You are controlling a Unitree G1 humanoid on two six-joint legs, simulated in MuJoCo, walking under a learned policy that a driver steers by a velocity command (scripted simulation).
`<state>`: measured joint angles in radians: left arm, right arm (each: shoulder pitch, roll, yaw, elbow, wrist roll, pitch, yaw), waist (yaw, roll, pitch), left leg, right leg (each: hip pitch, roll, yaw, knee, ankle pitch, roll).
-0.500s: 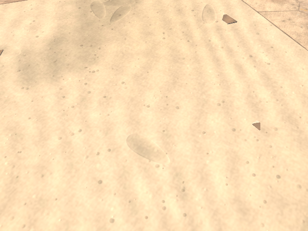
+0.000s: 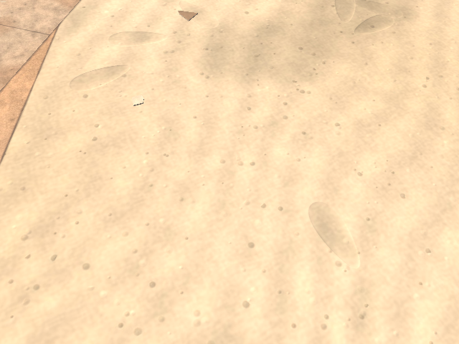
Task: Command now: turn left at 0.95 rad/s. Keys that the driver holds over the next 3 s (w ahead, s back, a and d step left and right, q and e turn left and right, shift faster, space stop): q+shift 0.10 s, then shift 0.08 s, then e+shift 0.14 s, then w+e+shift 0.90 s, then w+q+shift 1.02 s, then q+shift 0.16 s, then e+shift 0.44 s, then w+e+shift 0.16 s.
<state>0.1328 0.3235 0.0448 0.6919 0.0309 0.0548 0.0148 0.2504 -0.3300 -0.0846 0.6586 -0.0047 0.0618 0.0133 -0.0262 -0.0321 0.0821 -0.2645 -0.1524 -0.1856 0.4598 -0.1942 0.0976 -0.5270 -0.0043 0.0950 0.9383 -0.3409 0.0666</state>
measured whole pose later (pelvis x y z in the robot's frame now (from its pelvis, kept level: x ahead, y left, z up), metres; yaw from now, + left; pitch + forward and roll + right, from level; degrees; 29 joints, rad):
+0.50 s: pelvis +0.07 -0.04 +0.01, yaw +5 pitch +2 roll +2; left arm 0.33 0.28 0.04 0.81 0.01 0.03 -0.02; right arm 0.17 -0.32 -0.03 0.72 -0.04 0.00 0.02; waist 0.03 0.01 0.00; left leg -0.28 -0.10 -0.09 0.69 -0.46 -0.02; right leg -0.21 0.11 0.26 0.37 -0.18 -0.07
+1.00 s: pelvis +0.33 -0.11 -0.05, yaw -21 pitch +3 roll +0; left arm -0.02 0.33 0.03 0.60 0.03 0.00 -0.10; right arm 0.51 -0.28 -0.02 0.91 -0.05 -0.08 -0.02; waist -0.06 -0.04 0.03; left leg 0.25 0.06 0.26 0.46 -0.45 -0.05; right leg -0.64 0.04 -0.15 0.75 -0.24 -0.18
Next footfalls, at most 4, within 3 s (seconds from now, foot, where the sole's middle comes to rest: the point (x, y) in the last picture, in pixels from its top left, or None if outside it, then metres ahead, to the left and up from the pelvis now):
0.26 right None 0.12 -0.12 -0.78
0.58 left None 0.09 0.08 -0.78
1.00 right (293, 325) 0.47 -0.21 -0.78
1.44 left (311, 191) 0.93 -0.32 -0.78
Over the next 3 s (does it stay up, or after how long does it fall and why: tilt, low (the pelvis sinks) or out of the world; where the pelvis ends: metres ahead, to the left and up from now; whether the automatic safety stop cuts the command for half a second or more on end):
stays up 1.80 -0.61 0.00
